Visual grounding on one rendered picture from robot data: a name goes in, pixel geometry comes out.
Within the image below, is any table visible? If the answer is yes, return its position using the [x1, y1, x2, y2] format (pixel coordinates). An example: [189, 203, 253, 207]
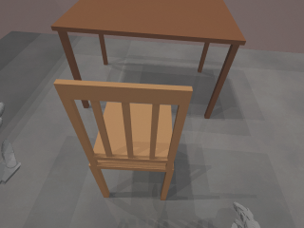
[51, 0, 246, 119]

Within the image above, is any chair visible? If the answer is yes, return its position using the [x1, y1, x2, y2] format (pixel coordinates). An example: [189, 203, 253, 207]
[53, 79, 193, 200]

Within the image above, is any robot left hand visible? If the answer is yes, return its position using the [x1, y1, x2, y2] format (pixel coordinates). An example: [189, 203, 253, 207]
[0, 102, 21, 185]

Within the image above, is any robot right hand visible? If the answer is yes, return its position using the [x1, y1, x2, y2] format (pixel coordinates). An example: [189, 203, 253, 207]
[231, 202, 261, 228]

